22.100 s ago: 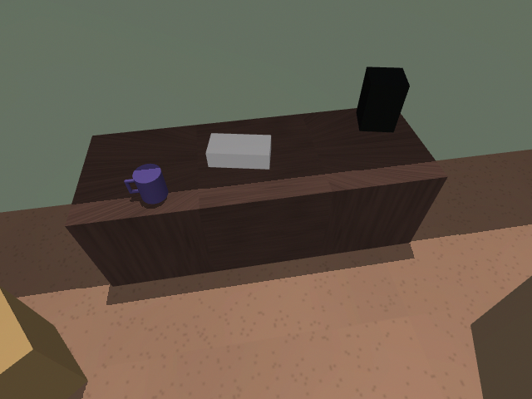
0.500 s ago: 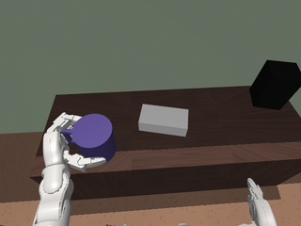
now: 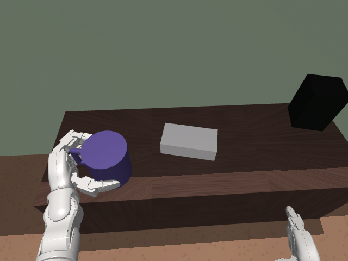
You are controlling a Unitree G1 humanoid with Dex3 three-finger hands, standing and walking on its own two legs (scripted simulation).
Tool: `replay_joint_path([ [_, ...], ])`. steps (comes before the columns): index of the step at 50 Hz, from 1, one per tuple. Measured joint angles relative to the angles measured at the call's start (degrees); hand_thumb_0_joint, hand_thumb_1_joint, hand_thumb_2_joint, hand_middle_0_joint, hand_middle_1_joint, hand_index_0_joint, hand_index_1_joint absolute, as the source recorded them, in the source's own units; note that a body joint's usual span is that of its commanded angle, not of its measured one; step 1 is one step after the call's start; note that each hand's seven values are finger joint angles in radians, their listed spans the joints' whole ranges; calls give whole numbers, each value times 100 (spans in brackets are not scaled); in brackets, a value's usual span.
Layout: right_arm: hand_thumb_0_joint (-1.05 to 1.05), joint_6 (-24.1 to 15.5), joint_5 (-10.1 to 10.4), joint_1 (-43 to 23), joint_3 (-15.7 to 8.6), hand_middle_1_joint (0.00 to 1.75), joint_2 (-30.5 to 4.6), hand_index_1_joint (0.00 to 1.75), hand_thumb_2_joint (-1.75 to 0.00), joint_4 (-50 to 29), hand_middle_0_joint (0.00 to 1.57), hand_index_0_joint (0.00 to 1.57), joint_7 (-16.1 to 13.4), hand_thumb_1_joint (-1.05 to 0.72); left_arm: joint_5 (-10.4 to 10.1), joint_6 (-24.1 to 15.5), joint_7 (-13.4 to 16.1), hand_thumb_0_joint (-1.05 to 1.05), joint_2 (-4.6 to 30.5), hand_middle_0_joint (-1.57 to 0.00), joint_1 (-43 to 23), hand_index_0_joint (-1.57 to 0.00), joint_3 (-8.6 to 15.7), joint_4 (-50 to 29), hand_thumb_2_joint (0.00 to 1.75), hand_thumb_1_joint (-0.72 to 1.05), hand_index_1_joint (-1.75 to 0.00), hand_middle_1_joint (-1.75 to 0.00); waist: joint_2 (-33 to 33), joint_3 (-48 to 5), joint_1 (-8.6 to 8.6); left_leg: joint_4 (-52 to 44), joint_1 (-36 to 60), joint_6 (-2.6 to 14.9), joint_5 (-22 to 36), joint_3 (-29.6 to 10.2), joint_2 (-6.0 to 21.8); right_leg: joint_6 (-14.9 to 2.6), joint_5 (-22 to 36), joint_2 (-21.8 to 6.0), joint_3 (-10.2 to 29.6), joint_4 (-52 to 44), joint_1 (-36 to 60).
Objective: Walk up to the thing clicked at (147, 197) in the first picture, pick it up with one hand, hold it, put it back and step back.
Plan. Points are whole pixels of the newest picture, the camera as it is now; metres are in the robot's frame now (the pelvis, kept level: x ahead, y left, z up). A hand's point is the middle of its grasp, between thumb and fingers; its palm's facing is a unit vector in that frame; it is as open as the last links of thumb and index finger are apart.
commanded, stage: hold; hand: left
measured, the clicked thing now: (101, 160) +0.33 +0.16 +0.06
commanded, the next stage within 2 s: crouch in 0.52 s
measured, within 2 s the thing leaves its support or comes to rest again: neither
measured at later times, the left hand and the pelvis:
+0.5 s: hand (94, 162) +0.33 +0.18 +0.05, palm faces +0.24 -0.97 -0.02, open 11.6 cm; pelvis +0.00 +0.00 +0.00, yaw +0 degrees
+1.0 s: hand (99, 168) +0.35 +0.19 -0.01, palm faces +0.25 -0.97 -0.03, open 11.6 cm; pelvis -0.01 +0.00 -0.02, yaw +0 degrees
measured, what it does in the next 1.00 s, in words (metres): stands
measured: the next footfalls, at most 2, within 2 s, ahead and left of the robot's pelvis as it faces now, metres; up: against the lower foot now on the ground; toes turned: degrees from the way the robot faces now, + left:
none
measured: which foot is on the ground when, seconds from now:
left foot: down 0.00-1.00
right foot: down 0.00-1.00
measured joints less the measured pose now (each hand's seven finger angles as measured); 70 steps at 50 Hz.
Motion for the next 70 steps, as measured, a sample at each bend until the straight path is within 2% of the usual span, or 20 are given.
replay_joint_path([
  [5, -1, 5, 16, 113, 9, 6, -5, 5, -6, 51, 6, 5, 46, 51, -1, 54, -57, -2, -16, -74, 66, -77, -58, 53, 58, -61, -119, -117, -6, 23, -1, -1, -22, -6, 1, 2, 6, -8, 5, 6, 2, -5, -22],
  [11, -1, -4, -8, 46, -1, 6, 16, 5, -6, 37, 6, 5, 19, 51, 38, 60, 20, -3, -97, -74, 199, -77, -170, -209, 58, -61, -119, -117, 48, 113, 8, 19, -34, -2, -9, 22, 10, -3, -1, 10, 23, 22, -45],
  [16, -1, 21, -8, 22, 35, 6, 46, 5, -7, -36, 6, 5, -2, 50, 36, 11, 43, -3, -65, -74, 119, -77, -120, -252, 58, -61, -119, -117, 42, 56, 18, 0, 17, -12, -15, 6, 12, -10, -17, 12, 7, 11, 6],
  [22, -1, 43, 31, 35, 39, 6, 48, 5, -7, 86, 6, 5, 30, 50, -19, 48, -57, -2, 16, -74, -52, -77, 50, 73, 58, -61, -119, -117, 3, -32, 1, -28, 26, -32, -11, -12, 18, -32, -22, 19, -11, -5, 15],
  [28, -1, 40, 20, 46, -28, 6, -13, 5, -6, 144, 6, 5, 38, 51, -11, 99, -71, -2, -47, -74, 81, -77, -30, 65, 58, -61, -119, -117, 41, 70, 7, -11, -36, -28, -2, 4, 18, -30, -13, 19, 5, 20, -56],
  [33, -1, 24, -18, 14, 14, 6, -14, 5, -7, -55, 6, 5, 1, 50, 37, 17, 4, -2, -116, -74, 203, -77, -115, -173, 58, -61, -119, -117, 26, 121, -2, 22, -61, -31, -14, 9, 22, -32, -28, 22, 11, 62, -89],
  [37, -1, 30, -10, 28, 55, 6, 22, 5, -7, -162, 6, 5, -16, 50, 21, -57, -16, -2, -60, -74, 158, -77, -75, -210, 58, -61, -119, -117, -7, 50, -18, 19, -21, -39, -28, -16, 28, -37, -43, 28, -14, 49, -36],
  [42, -1, 14, 13, 37, 66, 6, 32, 5, -7, -104, 6, 5, 38, 51, -24, -192, -107, -2, 37, -74, -188, -77, 139, 388, 58, -61, -119, -117, -56, -76, -67, 80, -134, -45, -40, -46, 28, -49, -58, 30, -43, 99, -134],
  [47, -1, -62, -24, -29, -28, 6, -29, 5, -6, -64, 6, 5, 115, 52, 11, -361, -173, -2, 135, -74, -585, -77, 312, 1139, 58, -61, -119, -117, -68, 56, -148, 287, -517, -34, -46, -40, 19, -43, -65, 20, -34, 307, -518],
  [53, -1, -82, -133, -58, -15, 6, -120, 5, -6, -482, 6, 5, 196, 52, 106, -946, -158, -3, 336, -74, -1175, -77, 641, 2088, 58, -61, -119, -117, -174, 228, -344, 762, -1223, -23, -133, -31, 28, -34, -149, 29, -17, 784, -1230],
  [58, -1, -115, -247, -29, 58, 6, -178, 5, -6, -921, 6, 5, 271, 51, 150, -1402, -179, -3, 645, -74, -1696, -78, 924, 2750, 58, -61, -119, -117, -292, 140, -549, 1166, -1749, -42, -252, -106, 50, -52, -254, 52, -86, 1128, -1708],
  [65, -1, -126, -313, 57, 25, 6, -288, 5, -6, -1067, 6, 5, 419, 50, 208, -1856, -295, -3, 1053, -74, -2397, -78, 1111, 3649, 58, -61, -119, -117, -241, -107, -746, 1612, -2311, -37, -421, -227, 64, -42, -383, 71, -198, 1436, -2170],
  [70, -1, -122, -334, 36, 138, 6, -257, 5, -6, -1081, 6, 5, 569, 50, 245, -1986, -416, -3, 1180, -74, -2714, -78, 1202, 4219, 58, -61, -119, -117, -121, -173, -838, 1884, -2715, -16, -501, -239, 89, -22, -425, 97, -205, 1642, -2546],
])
